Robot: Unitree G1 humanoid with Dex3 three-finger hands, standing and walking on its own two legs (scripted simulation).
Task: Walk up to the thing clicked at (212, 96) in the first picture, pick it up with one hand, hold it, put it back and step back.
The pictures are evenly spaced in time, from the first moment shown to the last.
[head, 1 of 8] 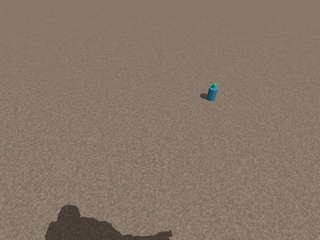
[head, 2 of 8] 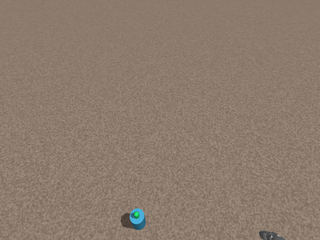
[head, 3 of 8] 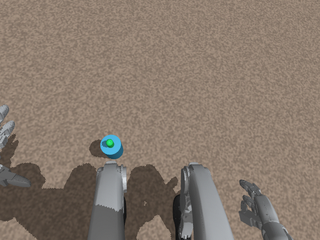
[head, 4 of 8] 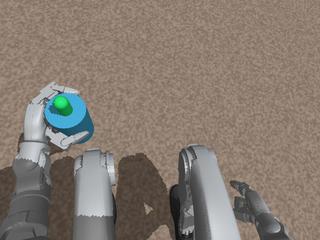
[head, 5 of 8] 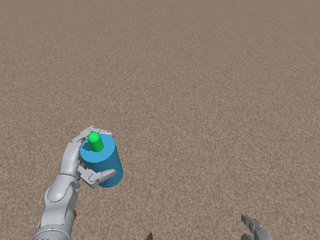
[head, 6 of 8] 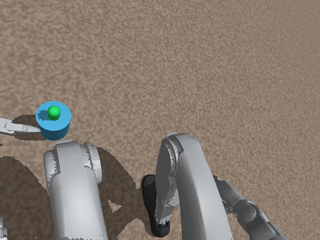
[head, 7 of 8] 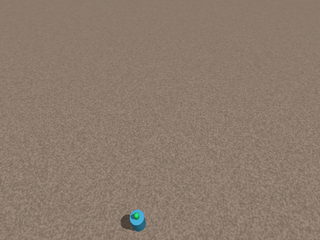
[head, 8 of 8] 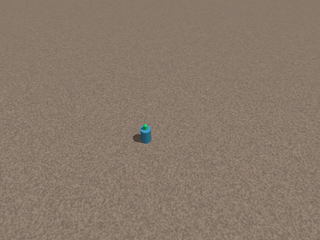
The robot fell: no
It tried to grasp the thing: yes
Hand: left
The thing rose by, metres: 0.70
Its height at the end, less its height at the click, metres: +0.00
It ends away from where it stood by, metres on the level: 0.01
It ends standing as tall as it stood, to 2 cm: yes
